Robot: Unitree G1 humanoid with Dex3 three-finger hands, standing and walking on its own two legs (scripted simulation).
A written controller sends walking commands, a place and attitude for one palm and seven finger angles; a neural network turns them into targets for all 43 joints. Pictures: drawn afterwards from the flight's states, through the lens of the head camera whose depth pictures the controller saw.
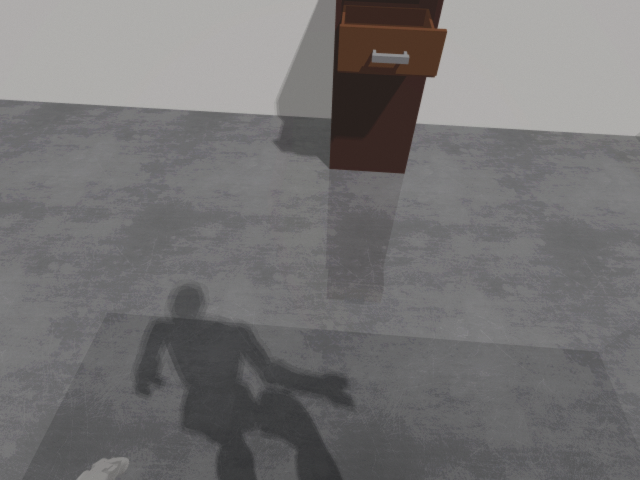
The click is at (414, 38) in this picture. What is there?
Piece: drawer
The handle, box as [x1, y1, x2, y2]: [372, 50, 409, 63]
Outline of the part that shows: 372,53 373,62 407,63 409,57 406,54 406,51 404,51 402,54 376,53 375,50 373,50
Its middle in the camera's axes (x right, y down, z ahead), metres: +0.22 -0.58 +1.22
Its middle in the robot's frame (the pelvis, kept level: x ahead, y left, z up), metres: +1.31 -0.16 -0.06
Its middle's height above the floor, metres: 0.71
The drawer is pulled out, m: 0.28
